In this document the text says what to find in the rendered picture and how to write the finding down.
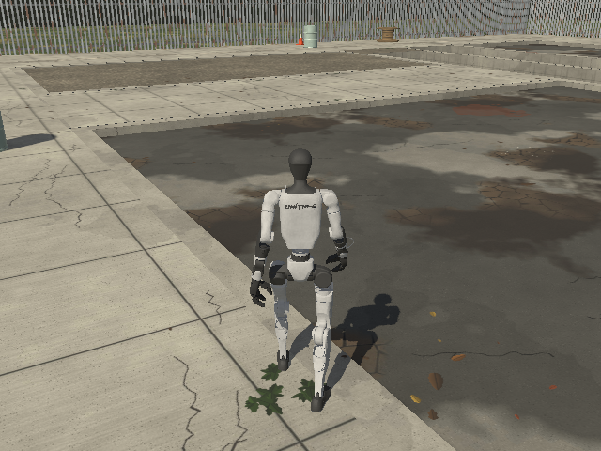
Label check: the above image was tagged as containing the right robot upper arm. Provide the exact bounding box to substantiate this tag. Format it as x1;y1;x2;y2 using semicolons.
320;189;343;240

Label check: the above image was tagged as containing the left robot upper arm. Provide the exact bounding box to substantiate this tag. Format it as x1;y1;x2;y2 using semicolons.
260;190;281;244

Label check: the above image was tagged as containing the right robot foot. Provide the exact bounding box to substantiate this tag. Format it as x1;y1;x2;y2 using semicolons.
311;385;331;412

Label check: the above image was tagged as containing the robot head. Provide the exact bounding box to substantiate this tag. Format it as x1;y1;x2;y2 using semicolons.
285;148;316;194

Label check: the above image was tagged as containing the robot right hand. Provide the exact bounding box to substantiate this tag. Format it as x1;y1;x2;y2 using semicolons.
326;253;347;272

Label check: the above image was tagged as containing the left robot forearm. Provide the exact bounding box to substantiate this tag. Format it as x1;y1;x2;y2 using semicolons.
251;229;270;281

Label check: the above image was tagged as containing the right robot forearm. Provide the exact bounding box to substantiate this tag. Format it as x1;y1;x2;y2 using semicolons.
333;225;348;258

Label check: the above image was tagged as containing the robot left hand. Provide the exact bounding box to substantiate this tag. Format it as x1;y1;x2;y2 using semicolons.
250;278;272;307

